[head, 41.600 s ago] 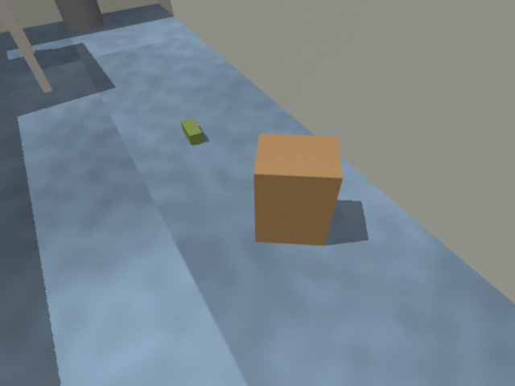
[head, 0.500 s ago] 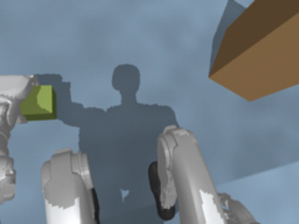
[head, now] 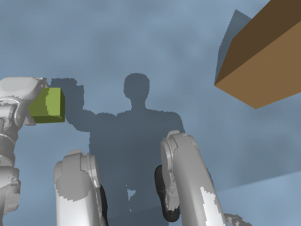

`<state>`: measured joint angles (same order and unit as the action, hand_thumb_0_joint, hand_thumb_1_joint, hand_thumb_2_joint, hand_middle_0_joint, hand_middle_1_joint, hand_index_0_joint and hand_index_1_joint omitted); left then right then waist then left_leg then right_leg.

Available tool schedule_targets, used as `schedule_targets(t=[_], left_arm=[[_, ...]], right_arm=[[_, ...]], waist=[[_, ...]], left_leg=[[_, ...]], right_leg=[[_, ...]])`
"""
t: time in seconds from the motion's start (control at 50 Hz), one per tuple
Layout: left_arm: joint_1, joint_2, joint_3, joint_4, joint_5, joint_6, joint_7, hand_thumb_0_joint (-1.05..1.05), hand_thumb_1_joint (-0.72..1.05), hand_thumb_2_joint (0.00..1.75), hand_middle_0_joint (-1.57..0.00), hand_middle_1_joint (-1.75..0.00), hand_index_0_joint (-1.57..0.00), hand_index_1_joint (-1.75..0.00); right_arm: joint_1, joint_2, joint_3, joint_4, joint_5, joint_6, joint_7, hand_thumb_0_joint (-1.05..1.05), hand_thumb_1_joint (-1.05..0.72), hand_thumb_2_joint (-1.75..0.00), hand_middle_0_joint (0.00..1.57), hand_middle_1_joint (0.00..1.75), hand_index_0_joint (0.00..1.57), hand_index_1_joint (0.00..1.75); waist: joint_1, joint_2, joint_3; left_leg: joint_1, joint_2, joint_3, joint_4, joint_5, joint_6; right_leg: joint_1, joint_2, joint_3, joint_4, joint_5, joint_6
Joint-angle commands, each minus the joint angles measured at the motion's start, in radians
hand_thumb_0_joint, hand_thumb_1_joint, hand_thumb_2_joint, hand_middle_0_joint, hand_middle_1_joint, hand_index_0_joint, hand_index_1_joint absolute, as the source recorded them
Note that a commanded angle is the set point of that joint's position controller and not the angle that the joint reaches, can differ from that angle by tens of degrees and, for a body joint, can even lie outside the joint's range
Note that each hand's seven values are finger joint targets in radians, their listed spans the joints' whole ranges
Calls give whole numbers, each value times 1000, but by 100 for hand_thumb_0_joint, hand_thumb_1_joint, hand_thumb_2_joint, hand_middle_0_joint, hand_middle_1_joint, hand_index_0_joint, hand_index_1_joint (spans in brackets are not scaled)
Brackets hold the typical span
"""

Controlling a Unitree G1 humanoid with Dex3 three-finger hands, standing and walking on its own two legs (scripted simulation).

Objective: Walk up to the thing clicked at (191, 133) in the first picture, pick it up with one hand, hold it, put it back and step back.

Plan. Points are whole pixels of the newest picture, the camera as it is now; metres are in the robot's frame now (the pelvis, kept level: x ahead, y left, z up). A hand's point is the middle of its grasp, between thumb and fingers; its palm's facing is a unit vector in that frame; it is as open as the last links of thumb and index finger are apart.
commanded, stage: lift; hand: left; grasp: from above
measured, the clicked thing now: (28, 106) +0.47 +0.28 -0.18
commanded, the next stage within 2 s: hold in 1.42 s
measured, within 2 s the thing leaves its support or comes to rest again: neither
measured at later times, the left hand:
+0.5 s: hand out of the picture +0.39 +0.27 +0.02, palm faces -0.46 -0.03 -0.89, open 11.1 cm
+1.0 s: hand out of the picture +0.35 +0.25 +0.21, palm faces -0.47 -0.05 -0.88, open 11.1 cm
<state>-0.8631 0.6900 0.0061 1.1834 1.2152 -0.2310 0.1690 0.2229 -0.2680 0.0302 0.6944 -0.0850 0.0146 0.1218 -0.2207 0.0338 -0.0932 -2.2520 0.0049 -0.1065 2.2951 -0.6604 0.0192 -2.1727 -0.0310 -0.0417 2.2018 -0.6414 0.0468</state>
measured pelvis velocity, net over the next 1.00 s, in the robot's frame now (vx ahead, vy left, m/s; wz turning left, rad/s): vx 0.03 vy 0.00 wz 0.07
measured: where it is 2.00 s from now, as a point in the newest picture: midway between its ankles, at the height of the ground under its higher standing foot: (135, 213)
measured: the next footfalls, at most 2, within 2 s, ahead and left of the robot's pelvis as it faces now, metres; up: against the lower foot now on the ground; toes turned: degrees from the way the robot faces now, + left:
none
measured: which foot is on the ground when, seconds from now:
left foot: down 0.00-1.00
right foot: down 0.00-1.00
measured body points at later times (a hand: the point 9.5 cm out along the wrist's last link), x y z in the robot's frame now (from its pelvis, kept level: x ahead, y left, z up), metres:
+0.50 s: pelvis +0.00 +0.00 +0.12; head +0.17 +0.04 +0.54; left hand +0.41 +0.27 +0.08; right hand +0.13 -0.27 +0.00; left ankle +0.08 +0.12 -0.33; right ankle +0.11 -0.14 -0.33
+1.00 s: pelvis +0.03 +0.00 +0.29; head +0.11 +0.01 +0.74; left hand +0.37 +0.25 +0.26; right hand +0.15 -0.26 +0.18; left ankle +0.08 +0.12 -0.33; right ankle +0.11 -0.14 -0.33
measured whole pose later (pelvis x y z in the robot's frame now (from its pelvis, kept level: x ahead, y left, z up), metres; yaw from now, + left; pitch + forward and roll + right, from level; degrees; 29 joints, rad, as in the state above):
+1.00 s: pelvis +0.03 +0.00 +0.29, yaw +4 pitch +17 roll -2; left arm -0.33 0.47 -0.16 0.78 1.05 -0.15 0.09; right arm 0.23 -0.24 -0.03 0.72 0.04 0.01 -0.06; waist -0.07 0.03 -0.15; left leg -1.07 0.05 -0.01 1.27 -0.50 0.01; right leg -1.05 -0.02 -0.01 1.21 -0.46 0.03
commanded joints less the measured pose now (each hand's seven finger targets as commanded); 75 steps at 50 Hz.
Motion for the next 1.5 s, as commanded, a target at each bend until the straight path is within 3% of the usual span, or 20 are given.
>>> schedule_targets(t=[0.0, 0.1, 0.12, 0.16, 0.24, 0.4, 0.44, 0.52, 0.54, 0.6, 0.64, 0.74, 0.78, 0.84, 0.98, 1.04, 1.14, 1.3, 1.34, 1.48], left_arm=[[-331, 286, 68, -315, -49, -11, -20, 0, 54, 111, -95, -88, -93, -89], [-272, 252, 56, -414, -89, -31, -48, 0, 53, 114, -95, -88, -93, -90], [-248, 270, 73, -412, -89, -32, -49, 0, 54, 115, -95, -90, -93, -92], [-205, 216, 45, -418, -109, -32, -55, 0, 56, 113, -95, -90, -94, -92], [-167, 211, 46, -508, -125, -23, -62, 0, 58, 107, -95, -88, -95, -88], [-58, 176, 31, -649, -157, 30, -72, 0, 60, 108, -98, -86, -96, -88], [0, 173, 42, -655, -170, 45, -72, 0, 59, 110, -98, -85, -96, -87], [73, 123, 6, -708, -183, 71, -84, 0, 60, 106, -99, -82, -97, -84], [105, 133, 21, -715, -189, 79, -82, 0, 61, 108, -100, -81, -98, -84], [140, 86, -14, -726, -206, 97, -85, 0, 64, 108, -104, -78, -101, -81], [160, 79, -21, -703, -207, 99, -90, 0, 63, 105, -105, -73, -101, -77], [179, 30, -55, -669, -207, 89, -77, 0, 62, 104, -103, -74, -100, -78], [201, 48, -37, -652, -204, 83, -69, 0, 62, 104, -101, -78, -99, -81], [211, 16, -55, -605, -194, 75, -61, 0, 64, 103, -103, -76, -101, -79], [188, -33, -86, -578, -166, 90, -15, 0, 63, 107, -101, -81, -99, -84], [182, -21, -81, -563, -168, 100, -8, 0, 61, 107, -99, -82, -97, -84], [228, -59, -104, -526, -177, 120, -7, 0, 61, 109, -101, -80, -98, -83], [243, -27, -76, -565, -179, 116, -28, 0, 60, 109, -99, -80, -97, -83], [210, -47, -98, -587, -178, 111, -35, 0, 60, 110, -101, -79, -98, -82], [238, -50, -94, -590, -184, 102, -55, 0, 62, 114, -100, -82, -98, -85]], right_arm=[[175, -261, -112, -53, 25, 11, -20, 0, -92, -91, 20, 30, 20, 30], [159, -234, -117, -77, 41, 17, -29, 0, -92, -91, 20, 30, 20, 30], [161, -237, -120, -81, 45, 19, -33, 0, -92, -91, 20, 30, 20, 30], [148, -230, -123, -87, 48, 18, -38, 0, -92, -91, 20, 30, 20, 30], [131, -225, -132, -94, 60, 20, -55, 0, -92, -91, 20, 30, 20, 30], [84, -198, -139, -109, 83, 28, -94, 0, -92, -91, 20, 30, 20, 30], [69, -190, -137, -112, 90, 30, -104, 0, -91, -91, 20, 30, 20, 30], [42, -174, -130, -114, 104, 28, -129, 0, -91, -91, 20, 30, 20, 30], [35, -172, -130, -117, 107, 27, -135, 0, -91, -90, 20, 30, 20, 30], [7, -155, -119, -108, 114, 19, -155, 0, -91, -90, 20, 30, 20, 30], [1, -148, -114, -99, 120, 11, -168, 0, -91, -90, 20, 30, 20, 30], [9, -129, -103, -78, 123, -14, -186, 0, -91, -91, 20, 30, 20, 30], [13, -128, -107, -76, 125, -22, -189, 0, -91, -91, 20, 30, 20, 30], [10, -127, -107, -72, 122, -32, -189, 0, -91, -91, 20, 30, 20, 30], [36, -127, -114, -54, 123, -42, -185, 0, -91, -91, 20, 30, 20, 30], [42, -130, -118, -51, 123, -42, -184, 0, -91, -91, 20, 30, 20, 30], [41, -125, -115, -59, 124, -40, -176, 0, -91, -91, 20, 30, 20, 30], [39, -125, -123, -68, 125, -28, -177, 0, -91, -90, 20, 30, 20, 30], [40, -124, -124, -71, 127, -25, -177, 0, -91, -90, 20, 30, 20, 30], [33, -126, -131, -70, 128, -14, -177, 0, -90, -90, 20, 30, 20, 30]], waist=[[38, 296, -759], [49, 262, -772], [58, 244, -772], [52, 213, -724], [78, 229, -751], [99, 192, -753], [111, 174, -716], [117, 165, -670], [128, 141, -670], [122, 122, -577], [120, 96, -505], [114, 59, -445], [135, 53, -432], [138, 62, -388], [147, 77, -388], [153, 67, -372], [156, 19, -320], [176, 24, -314], [164, 21, -320], [173, 15, -297]], left_leg=[[642, -22, 36, -349, 146, -4], [675, -17, 42, -400, 138, 6], [680, -20, 36, -416, 131, 7], [681, -18, 36, -443, 105, 8], [772, -13, 27, -524, 94, 6], [948, -5, 35, -657, 157, 2], [979, -6, 37, -708, 162, 2], [1069, -2, 40, -825, 125, 1], [1092, -1, 36, -856, 112, 2], [1144, 3, 37, -943, 73, 0], [1167, 8, 33, -997, 50, 0], [1258, 2, 54, -1082, 118, -1], [1295, 2, 56, -1128, 121, -1], [1357, 8, 46, -1206, 104, -7], [1536, 6, 65, -1317, 248, -17], [1597, 8, 65, -1372, 290, -19], [1639, -6, 89, -1432, 346, -14], [1754, -12, 104, -1515, 440, -15], [1795, -12, 106, -1531, 470, -15], [1862, -14, 114, -1581, 542, -18]], right_leg=[[344, 31, -74, -244, 161, -92], [414, 36, -59, -308, 166, -83], [423, 35, -58, -318, 161, -83], [437, 35, -55, -352, 142, -81], [501, 34, -51, -405, 145, -78], [678, 39, -34, -551, 188, -72], [731, 37, -28, -603, 189, -69], [836, 43, -19, -709, 167, -67], [873, 45, -17, -740, 156, -66], [935, 49, -8, -828, 129, -63], [968, 50, -2, -879, 107, -62], [1099, 52, 18, -1011, 143, -65], [1149, 53, 26, -1062, 136, -64], [1188, 56, 28, -1121, 133, -64], [1327, 61, 24, -1227, 259, -65], [1384, 61, 20, -1276, 297, -62], [1481, 58, 27, -1362, 340, -59], [1602, 53, 35, -1455, 423, -56], [1626, 51, 36, -1474, 451, -55], [1687, 53, 39, -1528, 511, -54]])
